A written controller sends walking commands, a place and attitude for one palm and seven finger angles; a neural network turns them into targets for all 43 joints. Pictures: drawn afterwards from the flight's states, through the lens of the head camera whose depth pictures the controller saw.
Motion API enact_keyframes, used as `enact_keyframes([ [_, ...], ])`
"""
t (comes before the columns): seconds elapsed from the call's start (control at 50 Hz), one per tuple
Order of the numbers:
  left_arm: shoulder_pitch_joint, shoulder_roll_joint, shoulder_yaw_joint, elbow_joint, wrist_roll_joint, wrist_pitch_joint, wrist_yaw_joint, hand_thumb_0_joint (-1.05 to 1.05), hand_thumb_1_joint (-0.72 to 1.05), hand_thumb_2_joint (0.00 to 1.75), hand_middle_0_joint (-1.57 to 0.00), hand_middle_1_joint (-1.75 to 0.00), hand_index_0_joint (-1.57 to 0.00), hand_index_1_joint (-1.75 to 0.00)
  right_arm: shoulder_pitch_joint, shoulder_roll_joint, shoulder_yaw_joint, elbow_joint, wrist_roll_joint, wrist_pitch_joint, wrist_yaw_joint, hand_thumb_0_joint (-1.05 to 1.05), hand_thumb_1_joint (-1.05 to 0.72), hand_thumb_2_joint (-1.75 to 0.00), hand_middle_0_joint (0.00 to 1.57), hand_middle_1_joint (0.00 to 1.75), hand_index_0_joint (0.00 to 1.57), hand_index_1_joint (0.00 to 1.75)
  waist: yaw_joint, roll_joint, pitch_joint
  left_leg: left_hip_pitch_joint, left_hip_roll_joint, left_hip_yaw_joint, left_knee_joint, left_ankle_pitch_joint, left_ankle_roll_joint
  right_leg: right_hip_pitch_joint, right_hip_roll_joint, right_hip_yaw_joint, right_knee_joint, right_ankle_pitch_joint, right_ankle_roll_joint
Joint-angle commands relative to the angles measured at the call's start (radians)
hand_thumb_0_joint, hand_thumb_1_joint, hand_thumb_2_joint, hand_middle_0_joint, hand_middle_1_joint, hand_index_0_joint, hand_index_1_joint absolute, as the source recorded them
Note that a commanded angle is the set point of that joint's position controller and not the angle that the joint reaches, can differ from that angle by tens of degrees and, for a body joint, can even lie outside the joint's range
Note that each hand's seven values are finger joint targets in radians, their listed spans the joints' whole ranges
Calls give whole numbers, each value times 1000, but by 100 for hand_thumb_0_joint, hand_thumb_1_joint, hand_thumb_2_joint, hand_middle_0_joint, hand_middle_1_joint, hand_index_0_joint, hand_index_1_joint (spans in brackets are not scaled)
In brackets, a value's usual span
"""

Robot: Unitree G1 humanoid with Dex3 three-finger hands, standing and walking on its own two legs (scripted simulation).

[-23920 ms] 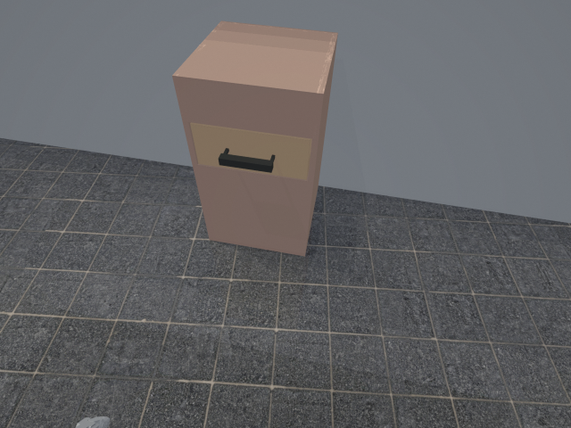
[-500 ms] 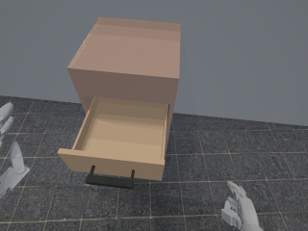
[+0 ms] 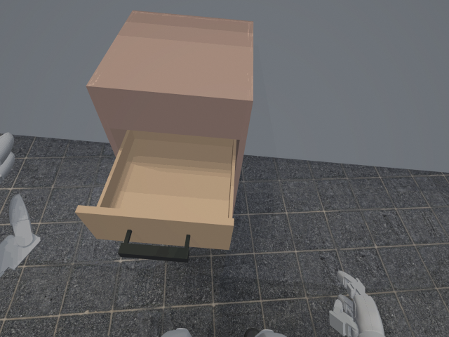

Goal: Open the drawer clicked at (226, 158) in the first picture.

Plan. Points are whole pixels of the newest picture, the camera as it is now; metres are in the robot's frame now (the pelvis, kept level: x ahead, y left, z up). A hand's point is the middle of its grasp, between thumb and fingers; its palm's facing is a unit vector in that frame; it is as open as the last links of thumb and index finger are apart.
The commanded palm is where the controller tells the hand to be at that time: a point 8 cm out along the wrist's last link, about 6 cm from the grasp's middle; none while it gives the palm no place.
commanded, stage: step back with the hand held close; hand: left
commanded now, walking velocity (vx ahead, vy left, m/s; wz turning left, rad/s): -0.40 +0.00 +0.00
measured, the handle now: (156, 244) +0.36 +0.18 -0.23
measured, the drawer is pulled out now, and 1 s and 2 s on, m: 0.28 0.28 0.28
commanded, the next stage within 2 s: stop stepping back and stand still in 0.50 s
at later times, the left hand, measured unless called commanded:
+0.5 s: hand (33, 315) +0.13 +0.20 +0.17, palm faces +0.26 -0.82 -0.51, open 7.4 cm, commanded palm +0.06 +0.25 +0.19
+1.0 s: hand out of the picture -0.01 +0.17 +0.17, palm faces +0.35 -0.82 -0.46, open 7.4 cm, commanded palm -0.07 +0.22 +0.19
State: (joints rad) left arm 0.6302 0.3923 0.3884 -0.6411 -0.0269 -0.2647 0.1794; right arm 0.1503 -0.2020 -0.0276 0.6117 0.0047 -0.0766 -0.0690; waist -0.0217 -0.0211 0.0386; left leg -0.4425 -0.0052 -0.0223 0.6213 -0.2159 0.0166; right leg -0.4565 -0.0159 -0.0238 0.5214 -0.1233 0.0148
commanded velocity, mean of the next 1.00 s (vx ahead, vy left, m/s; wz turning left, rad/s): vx -0.12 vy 0.03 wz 0.02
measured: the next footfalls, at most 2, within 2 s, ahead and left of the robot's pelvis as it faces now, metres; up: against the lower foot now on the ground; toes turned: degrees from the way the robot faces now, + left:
right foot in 0.18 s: -0.10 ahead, -0.15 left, +0.00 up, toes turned -2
left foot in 0.46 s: +0.00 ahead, +0.08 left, +0.00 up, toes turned -2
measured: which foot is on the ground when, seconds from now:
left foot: down 0.00-0.30, up 0.32-0.44, down 0.46-0.70, up 0.72-0.90, down 0.92-1.00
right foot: down 0.00-0.00, up 0.02-0.16, down 0.18-1.00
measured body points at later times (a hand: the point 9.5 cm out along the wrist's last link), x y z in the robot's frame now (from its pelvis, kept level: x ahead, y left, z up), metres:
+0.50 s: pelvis -0.07 -0.03 +0.01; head -0.03 -0.01 +0.46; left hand +0.11 +0.24 +0.20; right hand +0.12 -0.28 -0.06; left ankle -0.04 +0.08 -0.73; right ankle -0.08 -0.12 -0.72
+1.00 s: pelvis -0.20 -0.06 +0.01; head -0.20 -0.06 +0.46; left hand -0.03 +0.21 +0.20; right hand -0.08 -0.32 -0.08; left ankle -0.20 +0.07 -0.73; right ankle -0.15 -0.15 -0.72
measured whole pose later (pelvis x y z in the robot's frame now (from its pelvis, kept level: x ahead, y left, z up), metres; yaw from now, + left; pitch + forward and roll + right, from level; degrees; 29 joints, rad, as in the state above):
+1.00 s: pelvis -0.20 -0.06 +0.01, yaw +0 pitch +0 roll +1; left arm 0.66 0.38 0.35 -0.57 -0.02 -0.20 0.17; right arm 0.29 -0.23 -0.01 0.65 0.00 -0.13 -0.08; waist -0.04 -0.03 -0.01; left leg -0.21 0.00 0.03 0.47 -0.25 0.01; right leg -0.34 -0.02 -0.07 0.55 -0.27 -0.02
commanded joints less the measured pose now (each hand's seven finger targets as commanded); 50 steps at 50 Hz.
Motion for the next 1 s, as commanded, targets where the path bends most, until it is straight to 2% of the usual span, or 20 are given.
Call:
enact_keyframes([
  [0.0,27,155,151,-223,16,-61,15,0,90,90,-20,-30,-20,-30,-93,-117,-45,-195,6,-73,-21,0,-90,-90,20,30,20,30,13,289,-175,-323,275,-258,-414,-222,111,407,62,10,299,-186,10],
  [0.08,81,142,127,-234,-19,-66,1,0,90,90,-20,-30,-20,-30,-60,-109,-44,-148,-16,-113,-17,0,-90,-90,20,30,20,30,27,194,-224,54,255,-198,-212,404,102,181,34,40,162,-261,-16],
  [0.18,12,149,98,-241,-24,-74,-28,0,90,90,-20,-30,-20,-30,-66,-125,-24,-91,-34,-122,10,0,-90,-90,20,30,20,30,29,245,-253,341,253,-164,-143,726,86,158,31,30,-80,-139,-21],
  [0.24,36,149,99,-221,-30,-54,-46,0,90,90,-20,-30,-20,-30,-85,-127,-42,-137,2,-92,19,0,-90,-90,20,30,20,30,30,35,-340,312,131,-17,-14,523,14,267,-37,53,-144,340,-9],
  [0.28,78,179,133,-171,-39,-46,-43,0,90,90,-20,-30,-20,-30,-105,-107,-44,-164,27,-64,11,0,-90,-90,20,30,20,30,22,-126,-310,139,7,46,150,37,-22,280,-222,178,-146,678,-72],
  [0.32,96,194,160,-145,-42,-31,-32,0,90,90,-20,-30,-20,-30,-134,-82,-26,-177,23,-40,-3,0,-90,-90,20,30,20,30,28,-141,-226,-57,-17,-35,265,-248,-23,297,-306,218,-148,699,-153],
  [0.36,91,177,156,-110,-27,-14,-24,0,90,90,-20,-30,-20,-30,-157,-60,7,-171,5,-18,-21,0,-90,-90,20,30,20,30,18,-114,-194,-74,-4,-28,98,-216,-27,338,-252,167,-104,747,-150],
  [0.4,64,164,120,-143,-23,-9,-20,0,90,90,-20,-30,-20,-30,-132,-73,7,-158,2,1,-35,0,-90,-90,20,30,20,30,-7,-47,-175,59,8,9,-194,77,-21,323,-146,79,-33,641,-69],
  [0.42,43,167,103,-179,-27,-12,-20,0,90,90,-20,-30,-20,-30,-122,-94,-9,-153,6,0,-36,0,-90,-90,20,30,20,30,-5,40,-193,142,83,-38,-275,443,7,297,-73,33,18,471,-13],
  [0.44,38,177,98,-198,-25,-17,-24,0,90,90,-20,-30,-20,-30,-106,-110,-29,-163,16,-8,-27,0,-90,-90,20,30,20,30,8,123,-241,255,193,-112,-241,697,45,222,-24,22,84,156,10],
  [0.48,115,167,102,-171,-32,-18,-26,0,90,90,-20,-30,-20,-30,-88,-107,-47,-169,8,-43,-7,0,-90,-90,20,30,20,30,28,208,-287,324,297,-175,-236,773,107,108,10,55,213,-315,-3],
  [0.58,67,170,109,-279,-35,-7,-16,0,90,90,-20,-30,-20,-30,-74,-122,-33,-141,-12,-93,4,0,-90,-90,20,30,20,30,28,201,-235,166,303,-159,-246,534,126,182,6,52,207,-304,-4],
  [0.64,112,167,129,-236,-36,4,-13,0,90,90,-20,-30,-20,-30,-65,-134,-26,-167,9,-90,8,0,-90,-90,20,30,20,30,26,185,-169,-3,184,-68,-214,-140,61,326,-6,7,-49,-201,2],
  [0.66,105,201,157,-229,-29,6,-7,0,90,90,-20,-30,-20,-30,-54,-128,-28,-176,12,-81,4,0,-90,-90,20,30,20,30,16,79,-147,-8,91,5,-107,-281,10,290,-59,59,-180,-211,-26],
  [0.7,17,178,120,-192,-37,27,2,0,90,90,-20,-30,-20,-30,-34,-111,-39,-168,23,-68,-6,0,-90,-90,20,30,20,30,11,-186,-84,66,-24,19,401,-230,-43,-68,-353,481,-430,-646,-177],
  [0.74,-22,141,95,-126,-32,36,7,0,90,90,-20,-30,-20,-30,-31,-91,-21,-137,4,-55,-15,0,-90,-90,20,30,20,30,-29,-126,-76,58,7,-22,499,-177,-37,-53,-321,338,-372,-522,-168],
  [0.78,-18,148,96,-104,-13,36,9,0,90,90,-20,-30,-20,-30,-47,-92,-12,-151,-1,-51,-25,0,-90,-90,20,30,20,30,-14,-105,-72,101,26,12,275,-202,-14,-3,-257,217,-335,-441,-132],
  [0.86,13,126,56,-101,13,14,11,0,90,90,-20,-30,-20,-30,-22,-109,3,-133,-5,-104,-26,0,-90,-90,20,30,20,30,2,-29,-35,198,12,65,-287,-197,39,137,-173,165,-267,-405,-81],
  [0.92,18,153,72,-184,11,-15,1,0,90,90,-20,-30,-20,-30,-13,-160,-29,-158,-4,-127,-13,0,-90,-90,20,30,20,30,21,148,-97,179,176,-119,-348,-98,99,245,-34,40,1,-206,-10],
  [0.98,25,152,96,-179,19,-2,6,0,90,90,-20,-30,-20,-30,-11,-119,-13,-151,8,-121,-13,0,-90,-90,20,30,20,30,1,234,-48,-42,208,-176,-423,-495,113,281,-1,-18,133,-282,-6],
])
